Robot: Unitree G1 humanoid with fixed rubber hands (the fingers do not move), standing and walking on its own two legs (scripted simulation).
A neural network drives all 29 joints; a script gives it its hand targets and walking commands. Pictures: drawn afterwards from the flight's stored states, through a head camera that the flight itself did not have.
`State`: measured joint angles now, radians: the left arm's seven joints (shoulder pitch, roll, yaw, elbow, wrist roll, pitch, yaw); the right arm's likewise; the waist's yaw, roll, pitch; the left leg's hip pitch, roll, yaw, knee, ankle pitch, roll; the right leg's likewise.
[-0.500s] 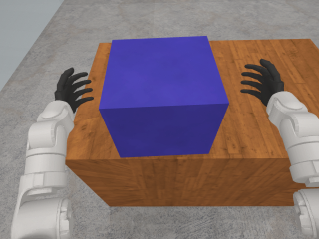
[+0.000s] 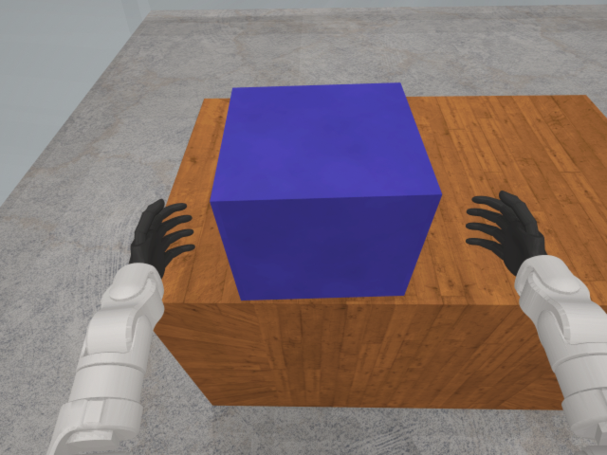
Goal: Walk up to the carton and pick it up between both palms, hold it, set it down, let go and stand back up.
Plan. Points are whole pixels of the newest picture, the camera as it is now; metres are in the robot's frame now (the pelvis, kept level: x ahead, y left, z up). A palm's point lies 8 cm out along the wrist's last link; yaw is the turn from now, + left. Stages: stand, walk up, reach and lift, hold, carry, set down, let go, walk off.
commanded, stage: set down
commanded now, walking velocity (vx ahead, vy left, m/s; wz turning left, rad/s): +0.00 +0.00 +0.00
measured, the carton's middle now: (319, 193) +0.51 -0.01 +0.02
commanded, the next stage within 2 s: let go in 0.70 s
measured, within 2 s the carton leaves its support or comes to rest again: neither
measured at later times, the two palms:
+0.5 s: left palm (150, 339) +0.26 +0.23 +0.02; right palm (514, 321) +0.26 -0.25 +0.02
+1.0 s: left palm (155, 405) +0.20 +0.23 -0.06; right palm (504, 393) +0.19 -0.24 -0.05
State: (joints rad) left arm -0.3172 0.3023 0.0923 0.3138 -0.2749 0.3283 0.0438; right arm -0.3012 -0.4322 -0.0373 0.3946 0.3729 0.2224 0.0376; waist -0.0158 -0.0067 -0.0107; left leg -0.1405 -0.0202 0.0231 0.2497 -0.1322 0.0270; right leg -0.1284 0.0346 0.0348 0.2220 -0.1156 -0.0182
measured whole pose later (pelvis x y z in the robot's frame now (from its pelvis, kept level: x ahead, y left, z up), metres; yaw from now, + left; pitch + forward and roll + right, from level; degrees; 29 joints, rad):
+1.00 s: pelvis +0.01 +0.00 -0.01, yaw +1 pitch +1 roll +0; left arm 0.20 0.22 -0.02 0.48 -0.11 -0.11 0.02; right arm 0.17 -0.27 0.02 0.67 0.21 -0.29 0.05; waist 0.00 -0.02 -0.05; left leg -0.20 -0.03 0.01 0.42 -0.24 0.03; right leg -0.19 0.03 0.02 0.41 -0.24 -0.01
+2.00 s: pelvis +0.02 +0.00 -0.02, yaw +2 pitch -1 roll +0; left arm 0.44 0.23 0.02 0.79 0.04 -0.03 0.01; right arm 0.36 -0.22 -0.03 0.98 -0.05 -0.02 0.01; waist 0.01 -0.02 -0.05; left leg -0.20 -0.03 -0.01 0.51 -0.30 0.03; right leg -0.18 0.03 -0.01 0.49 -0.30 -0.02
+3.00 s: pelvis +0.01 +0.03 -0.01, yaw +2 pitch -2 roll +0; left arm 0.38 0.10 -0.01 1.17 0.02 0.00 0.05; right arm 0.37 -0.10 -0.01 1.16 -0.02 -0.01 -0.04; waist 0.00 -0.02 0.00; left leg -0.15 -0.08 0.02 0.43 -0.25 0.08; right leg -0.15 -0.03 0.03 0.46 -0.27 0.03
